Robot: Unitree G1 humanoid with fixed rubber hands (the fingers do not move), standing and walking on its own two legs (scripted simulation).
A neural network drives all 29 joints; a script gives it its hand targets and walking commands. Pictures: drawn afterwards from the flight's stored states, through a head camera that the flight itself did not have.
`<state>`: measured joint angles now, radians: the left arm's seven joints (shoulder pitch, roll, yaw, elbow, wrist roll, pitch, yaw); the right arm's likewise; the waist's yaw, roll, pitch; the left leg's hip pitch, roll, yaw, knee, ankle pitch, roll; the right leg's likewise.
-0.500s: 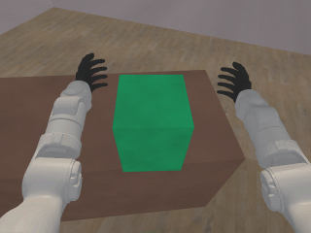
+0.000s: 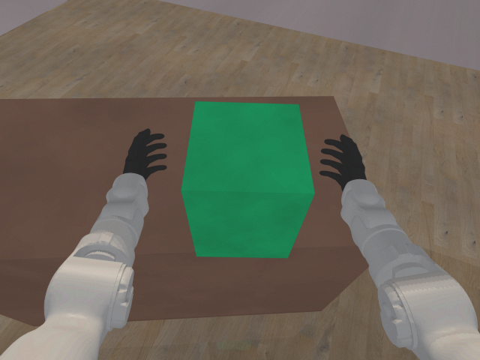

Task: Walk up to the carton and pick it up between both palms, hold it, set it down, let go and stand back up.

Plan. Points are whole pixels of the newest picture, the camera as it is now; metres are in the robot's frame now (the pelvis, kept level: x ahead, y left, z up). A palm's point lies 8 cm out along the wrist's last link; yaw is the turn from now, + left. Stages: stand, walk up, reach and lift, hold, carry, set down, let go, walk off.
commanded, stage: reach and lift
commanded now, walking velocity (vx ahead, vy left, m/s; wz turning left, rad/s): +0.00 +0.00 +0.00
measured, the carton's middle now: (244, 185) +0.45 +0.02 -0.01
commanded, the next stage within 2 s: none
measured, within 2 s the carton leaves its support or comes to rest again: neither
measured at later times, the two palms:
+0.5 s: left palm (153, 178) +0.43 +0.20 +0.04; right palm (359, 191) +0.41 -0.19 +0.04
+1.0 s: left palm (169, 176) +0.43 +0.17 +0.05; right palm (327, 200) +0.39 -0.13 +0.03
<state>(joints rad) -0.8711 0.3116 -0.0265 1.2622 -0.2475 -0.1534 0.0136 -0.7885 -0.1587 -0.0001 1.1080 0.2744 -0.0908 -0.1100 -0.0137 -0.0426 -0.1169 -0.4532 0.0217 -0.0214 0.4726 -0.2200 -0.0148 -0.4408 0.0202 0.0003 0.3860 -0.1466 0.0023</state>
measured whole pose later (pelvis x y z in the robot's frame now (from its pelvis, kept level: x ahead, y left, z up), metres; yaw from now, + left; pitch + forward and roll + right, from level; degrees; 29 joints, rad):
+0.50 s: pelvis -0.01 -0.01 -0.02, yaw +0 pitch +19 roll -1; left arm -0.98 0.29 -0.04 1.52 -0.30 -0.38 0.01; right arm -0.86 -0.19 0.11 1.27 0.36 -0.25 -0.10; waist -0.04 -0.02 -0.22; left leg -0.70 0.02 -0.02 0.62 -0.26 -0.02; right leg -0.71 0.02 0.00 0.57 -0.21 0.00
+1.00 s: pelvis -0.01 +0.00 -0.01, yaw +1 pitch +17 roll -2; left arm -0.98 0.16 0.32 1.41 0.15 -0.39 0.07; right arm -0.80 0.09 -0.49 1.15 -0.28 -0.32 -0.13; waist -0.06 -0.04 -0.15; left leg -0.62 0.02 -0.05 0.56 -0.22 -0.02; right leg -0.59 0.02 -0.02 0.45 -0.15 0.00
